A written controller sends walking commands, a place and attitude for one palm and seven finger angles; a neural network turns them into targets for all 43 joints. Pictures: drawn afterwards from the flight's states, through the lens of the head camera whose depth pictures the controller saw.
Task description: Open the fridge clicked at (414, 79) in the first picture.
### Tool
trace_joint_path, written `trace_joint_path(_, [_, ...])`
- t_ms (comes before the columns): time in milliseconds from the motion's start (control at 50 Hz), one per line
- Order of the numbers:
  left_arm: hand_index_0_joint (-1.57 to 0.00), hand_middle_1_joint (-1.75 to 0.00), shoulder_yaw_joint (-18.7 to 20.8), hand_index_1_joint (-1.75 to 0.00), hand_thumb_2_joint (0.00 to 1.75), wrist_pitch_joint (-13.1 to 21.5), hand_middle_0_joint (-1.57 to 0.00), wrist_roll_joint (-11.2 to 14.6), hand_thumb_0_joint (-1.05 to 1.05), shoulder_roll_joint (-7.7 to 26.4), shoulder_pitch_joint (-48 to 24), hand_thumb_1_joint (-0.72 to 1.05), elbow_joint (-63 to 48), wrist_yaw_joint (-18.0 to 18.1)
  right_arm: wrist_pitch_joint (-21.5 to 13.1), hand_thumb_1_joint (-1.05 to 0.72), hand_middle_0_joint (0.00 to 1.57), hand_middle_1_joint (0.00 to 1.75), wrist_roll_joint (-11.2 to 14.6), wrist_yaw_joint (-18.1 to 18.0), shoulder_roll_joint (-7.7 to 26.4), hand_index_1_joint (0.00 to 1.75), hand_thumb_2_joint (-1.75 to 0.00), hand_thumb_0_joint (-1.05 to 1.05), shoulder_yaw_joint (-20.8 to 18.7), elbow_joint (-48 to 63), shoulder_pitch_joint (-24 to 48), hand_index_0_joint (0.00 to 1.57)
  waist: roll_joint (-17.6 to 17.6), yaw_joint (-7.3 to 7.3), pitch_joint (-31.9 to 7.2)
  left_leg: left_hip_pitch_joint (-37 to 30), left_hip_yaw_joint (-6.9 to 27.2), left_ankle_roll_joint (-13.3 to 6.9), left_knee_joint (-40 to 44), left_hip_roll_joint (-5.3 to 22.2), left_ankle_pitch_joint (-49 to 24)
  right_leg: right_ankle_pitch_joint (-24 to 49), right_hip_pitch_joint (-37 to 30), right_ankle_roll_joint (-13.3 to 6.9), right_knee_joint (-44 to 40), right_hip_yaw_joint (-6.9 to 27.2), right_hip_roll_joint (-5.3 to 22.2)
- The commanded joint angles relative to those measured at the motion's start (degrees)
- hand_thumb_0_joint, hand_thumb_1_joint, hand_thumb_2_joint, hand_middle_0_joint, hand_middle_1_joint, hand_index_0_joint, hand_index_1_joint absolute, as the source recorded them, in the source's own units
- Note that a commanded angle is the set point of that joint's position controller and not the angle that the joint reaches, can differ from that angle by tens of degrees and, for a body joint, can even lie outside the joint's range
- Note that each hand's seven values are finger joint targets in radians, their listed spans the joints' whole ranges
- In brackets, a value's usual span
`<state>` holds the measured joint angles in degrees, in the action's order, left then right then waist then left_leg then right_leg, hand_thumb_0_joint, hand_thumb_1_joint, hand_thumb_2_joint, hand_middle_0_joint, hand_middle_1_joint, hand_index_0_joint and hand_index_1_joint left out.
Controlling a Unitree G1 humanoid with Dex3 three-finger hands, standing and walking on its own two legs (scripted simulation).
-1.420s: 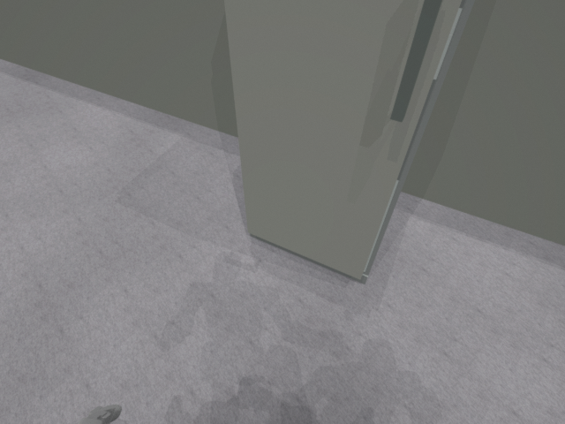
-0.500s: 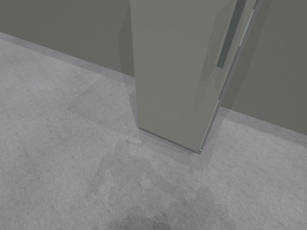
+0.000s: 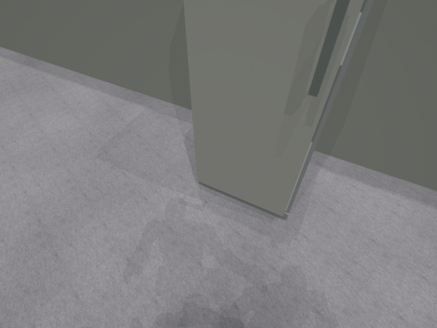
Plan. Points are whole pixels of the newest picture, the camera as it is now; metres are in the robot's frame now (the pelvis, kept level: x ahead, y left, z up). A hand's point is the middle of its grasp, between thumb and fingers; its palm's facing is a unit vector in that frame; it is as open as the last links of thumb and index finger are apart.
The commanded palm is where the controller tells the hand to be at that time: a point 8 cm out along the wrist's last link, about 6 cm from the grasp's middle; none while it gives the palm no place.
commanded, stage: look at it before walking up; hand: right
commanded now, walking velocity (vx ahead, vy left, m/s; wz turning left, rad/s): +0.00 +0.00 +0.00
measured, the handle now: (331, 37) +0.74 -0.24 +0.20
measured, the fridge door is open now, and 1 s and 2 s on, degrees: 0 0 0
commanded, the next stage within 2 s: turn to face it in 0.02 s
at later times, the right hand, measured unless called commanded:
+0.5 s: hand out of the picture +0.02 -0.25 -0.20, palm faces +0.15 +0.96 -0.23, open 7.4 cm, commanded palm none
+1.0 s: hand out of the picture -0.03 -0.26 -0.17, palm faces +0.32 +0.92 -0.23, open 7.4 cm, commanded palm none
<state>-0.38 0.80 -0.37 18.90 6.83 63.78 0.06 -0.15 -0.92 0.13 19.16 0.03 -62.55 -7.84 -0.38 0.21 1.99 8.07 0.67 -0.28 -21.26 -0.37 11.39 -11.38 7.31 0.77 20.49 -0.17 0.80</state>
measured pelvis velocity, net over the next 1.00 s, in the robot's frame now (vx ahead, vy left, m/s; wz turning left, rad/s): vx -0.04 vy -0.05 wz -0.32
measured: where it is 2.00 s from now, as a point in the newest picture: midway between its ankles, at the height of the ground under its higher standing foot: outside the picture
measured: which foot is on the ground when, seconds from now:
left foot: down 0.00-0.52, up 0.54-1.00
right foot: down 0.00-1.00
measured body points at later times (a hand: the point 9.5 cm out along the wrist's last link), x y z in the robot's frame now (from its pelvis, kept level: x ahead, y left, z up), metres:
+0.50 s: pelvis -0.02 -0.03 -0.02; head +0.01 -0.06 +0.43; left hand +0.07 +0.22 -0.15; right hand +0.01 -0.30 -0.18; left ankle +0.00 +0.11 -0.75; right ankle -0.02 -0.13 -0.74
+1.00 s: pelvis -0.04 -0.05 +0.00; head -0.03 -0.06 +0.45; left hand +0.06 +0.17 -0.15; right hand -0.05 -0.31 -0.15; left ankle -0.02 +0.10 -0.71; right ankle -0.02 -0.13 -0.75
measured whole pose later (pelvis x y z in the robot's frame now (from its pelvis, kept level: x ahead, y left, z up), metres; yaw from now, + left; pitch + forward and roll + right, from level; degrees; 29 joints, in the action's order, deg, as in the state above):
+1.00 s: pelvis -0.04 -0.05 +0.00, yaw -19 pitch +0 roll +1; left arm 2.5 -1.4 -1.1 10.4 14.2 57.4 0.9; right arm 3.7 -1.2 -1.3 12.3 -3.3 -56.6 -10.1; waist 0.0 -1.9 1.8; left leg 19.1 0.1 3.3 -45.9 1.6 24.6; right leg -7.2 15.2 -4.3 22.4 3.5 -4.8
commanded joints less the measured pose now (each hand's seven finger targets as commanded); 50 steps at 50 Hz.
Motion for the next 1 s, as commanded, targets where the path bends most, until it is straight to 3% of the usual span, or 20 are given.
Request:
trace_joint_path(0, [-0.20,-0.30,2.4,-0.30,0.90,1.2,-0.20,-0.2,0.00,11.5,-2.2,0.90,-3.3,0.9,-1.7,-0.90,0.20,0.30,0.3,-0.9,11.7,0.30,-0.90,0.00,-2.1,3.7,2.4,0.20,0.4,-0.26,-4.8,-0.9,5.7,-1.5,3.4,7.4,-10.1,8.6,-1.6,-1.9,-2.8,4.9,6.0])
trace_joint_path(120, [-0.20,-0.30,2.4,-0.30,0.90,1.0,-0.20,-0.2,0.00,11.6,-2.7,0.90,-3.4,0.8,-1.6,-0.90,0.20,0.30,0.3,-0.8,11.8,0.30,-0.90,0.00,-2.1,3.7,2.4,0.20,0.8,-0.17,-2.9,-0.3,5.4,-1.3,3.8,7.5,-8.5,7.8,-0.6,-1.9,-3.0,5.3,5.7])
trace_joint_path(200, [-0.20,-0.30,1.3,-0.30,0.90,-0.6,-0.20,-0.4,0.00,5.0,-0.1,0.90,-3.8,0.4,0.4,-0.90,0.20,0.30,0.4,-1.5,6.1,0.30,-0.90,0.00,-1.4,3.7,-1.1,0.20,1.3,0.26,-2.0,0.2,3.0,0.3,-0.2,8.4,-7.5,9.5,4.1,-1.2,0.4,5.5,5.2])
trace_joint_path(260, [-0.20,-0.30,1.9,-0.30,0.90,-1.6,-0.20,-0.4,0.00,5.0,0.5,0.90,-5.7,0.2,1.1,-0.90,0.20,0.30,0.2,-1.7,7.4,0.30,-0.90,0.00,-2.4,5.2,-2.4,0.20,-1.3,0.93,-2.1,-0.8,3.4,-0.4,-1.3,10.6,-7.0,8.2,9.4,-1.2,5.3,5.5,3.7])
trace_joint_path(300, [-0.20,-0.30,2.6,-0.30,0.90,-2.2,-0.20,-0.3,0.00,4.6,1.1,0.90,-7.2,0.1,1.2,-0.90,0.20,0.30,0.0,-2.0,9.3,0.30,-0.90,0.00,-3.3,6.5,-3.8,0.20,-7.2,1.21,-3.6,-1.1,7.1,-4.0,0.9,16.6,-8.4,3.0,11.7,-0.4,14.1,2.4,0.9])
trace_joint_path(320, [-0.20,-0.30,2.9,-0.30,0.90,-2.6,-0.20,-0.4,0.00,4.2,1.1,0.90,-8.1,0.2,1.2,-0.90,0.20,0.30,-0.2,-2.1,9.6,0.30,-0.90,0.00,-3.7,7.4,-4.3,0.20,-10.2,1.52,-3.4,-1.6,8.9,-7.1,1.7,19.8,-12.6,-8.0,13.9,0.0,20.4,1.1,-0.3])
trace_joint_path(340, [-0.20,-0.30,3.4,-0.30,0.90,-2.8,-0.20,-0.4,0.00,3.9,1.2,0.90,-8.6,0.3,1.0,-0.90,0.20,0.30,-0.5,-2.3,9.8,0.30,-0.90,0.00,-4.0,8.0,-4.4,0.20,-11.2,1.74,-2.9,-1.3,9.7,-9.7,1.9,22.4,-16.7,-16.0,16.0,0.2,27.4,0.8,-0.4])
trace_joint_path(360, [-0.20,-0.30,3.8,-0.30,0.90,-3.0,-0.20,-0.2,0.00,3.8,1.8,0.90,-9.1,0.2,1.0,-0.90,0.20,0.30,-0.7,-2.6,9.4,0.30,-0.90,0.00,-4.2,8.8,-3.9,0.20,-11.2,1.46,-3.4,-1.0,8.5,-11.0,1.4,23.4,-19.7,-18.6,16.6,0.2,32.9,1.1,0.1])
trace_joint_path(380, [-0.20,-0.30,3.9,-0.30,0.90,-2.9,-0.20,0.0,0.00,3.0,2.3,0.90,-9.2,0.0,0.8,-0.90,0.20,0.30,-1.0,-2.8,8.7,0.30,-0.90,0.00,-4.3,9.6,-2.3,0.20,-10.0,0.53,-2.6,-0.1,6.3,-11.2,0.2,22.8,-22.6,-19.5,16.1,0.5,33.4,1.2,1.4])
trace_joint_path(420, [-0.20,-0.30,3.9,-0.30,0.90,-2.5,-0.20,0.3,0.00,1.1,5.7,0.90,-9.3,-0.4,0.7,-0.90,0.20,0.30,-1.0,-2.5,8.6,0.30,-0.90,0.00,-4.6,11.0,0.0,0.20,-9.0,-1.61,-3.0,0.9,0.8,-8.3,-4.8,21.2,-24.7,-15.7,12.7,0.9,23.3,-0.5,2.4])
trace_joint_path(460, [-0.20,-0.30,4.0,-0.30,0.90,-2.1,-0.20,-0.1,0.00,0.8,10.2,0.90,-8.5,-0.6,1.2,-0.90,0.20,0.30,-0.4,-2.2,7.2,0.30,-0.90,0.00,-4.6,11.6,0.2,0.20,-4.9,-3.51,-4.1,6.9,-4.3,-3.2,-12.8,17.9,-16.3,-0.4,2.6,0.7,9.4,-2.5,1.2])
trace_joint_path(480, [-0.20,-0.30,4.5,-0.30,0.90,-1.4,-0.20,-0.7,0.00,4.2,12.7,0.90,-8.4,-0.4,1.8,-0.90,0.20,0.30,0.1,-2.0,4.0,0.30,-0.90,0.00,-4.2,12.3,-1.7,0.20,8.1,-3.99,-4.4,14.1,-7.5,0.8,-24.8,11.4,-1.7,8.3,-0.9,-1.9,1.2,9.1,7.2])
trace_joint_path(500, [-0.20,-0.30,5.8,-0.30,0.90,-1.1,-0.20,-0.8,0.00,9.3,13.7,0.90,-8.9,0.0,2.3,-0.90,0.20,0.30,0.3,-1.8,-0.1,0.30,-0.90,0.00,-3.3,14.0,-1.7,0.20,23.0,-3.50,-2.7,24.3,-6.9,4.6,-36.1,4.0,26.3,23.2,-0.3,-8.0,-5.2,26.7,19.8])
trace_joint_path(520, [-0.20,-0.30,5.9,-0.30,0.90,-1.5,-0.20,-0.9,0.00,9.5,13.6,0.90,-8.7,0.4,2.7,-0.90,0.20,0.30,0.0,-2.0,1.5,0.30,-0.90,0.00,-3.5,14.0,-1.1,0.20,15.0,-3.67,-3.3,22.0,-0.8,3.0,-41.4,5.1,24.9,19.2,2.3,-11.9,-4.5,25.4,21.8])
trace_joint_path(540, [-0.20,-0.30,5.6,-0.30,0.90,-1.4,-0.20,-1.0,0.00,7.5,11.5,0.90,-9.3,0.7,2.9,-0.90,0.20,0.30,0.0,-2.0,1.1,0.30,-0.90,0.00,-3.9,13.3,-0.4,0.20,12.1,-2.75,-2.9,21.9,0.4,2.6,-43.0,5.9,20.5,8.6,4.8,-11.3,-6.1,22.7,18.4])
trace_joint_path(580, [-0.20,-0.30,5.0,-0.30,0.90,-1.2,-0.20,-1.1,0.00,5.1,7.5,0.90,-10.7,1.3,2.7,-0.90,0.20,0.30,-0.3,-1.5,1.2,0.30,-0.90,0.00,-4.4,11.7,-0.3,0.20,8.4,-1.65,-0.9,23.3,1.3,3.1,-45.1,6.6,14.1,1.8,7.1,-9.8,-6.2,21.4,15.2])
trace_joint_path(640, [-0.20,-0.30,4.7,-0.30,0.90,-0.6,-0.20,-0.8,0.00,3.4,7.9,0.90,-10.6,1.6,2.5,-0.90,0.20,0.30,-0.3,-1.2,-0.3,0.30,-0.90,0.00,-4.3,9.9,-3.3,0.20,4.8,-0.97,-2.7,22.6,0.1,3.9,-43.2,5.7,9.5,6.6,3.1,-9.1,-5.4,16.7,11.8])
trace_joint_path(780, [-0.20,-0.30,5.3,-0.30,0.90,-0.9,-0.20,-0.8,0.00,1.9,11.0,0.90,-9.2,1.8,2.4,-0.90,0.20,0.30,-0.2,-1.4,-1.9,0.30,-0.90,0.00,-4.3,9.7,-2.7,0.20,7.0,-2.35,-4.7,22.3,-0.4,4.7,-34.0,4.4,11.4,8.3,-3.4,-10.5,-5.4,18.5,11.6])
trace_joint_path(880, [-0.20,-0.30,5.6,-0.30,0.90,-1.3,-0.20,-1.0,0.00,2.0,11.1,0.90,-8.7,1.8,2.5,-0.90,0.20,0.30,-0.1,-1.6,-2.4,0.30,-0.90,0.00,-4.1,9.7,-2.2,0.20,8.0,-2.77,-3.7,18.2,-0.2,4.1,-27.4,3.2,14.1,6.8,-1.3,-10.9,-6.0,21.5,11.5])
trace_joint_path(980, [-0.20,-0.30,5.7,-0.30,0.90,-1.8,-0.20,-1.2,0.00,2.2,9.2,0.90,-8.8,1.4,2.4,-0.90,0.20,0.30,0.1,-2.0,-3.0,0.30,-0.90,0.00,-3.9,8.9,-5.2,0.20,8.6,-1.54,-3.2,10.7,-0.5,2.6,-19.7,1.6,13.3,2.0,3.7,-10.2,-6.9,22.6,10.1])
